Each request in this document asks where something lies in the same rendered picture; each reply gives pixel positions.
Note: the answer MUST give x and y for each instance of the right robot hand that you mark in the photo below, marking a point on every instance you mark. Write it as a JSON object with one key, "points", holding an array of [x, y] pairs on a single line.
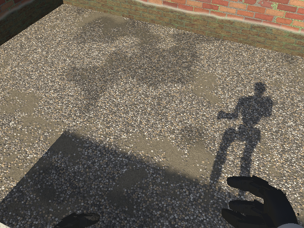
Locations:
{"points": [[275, 210]]}

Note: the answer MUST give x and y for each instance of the left robot hand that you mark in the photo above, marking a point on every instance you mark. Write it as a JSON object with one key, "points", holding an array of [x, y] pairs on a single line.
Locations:
{"points": [[78, 221]]}

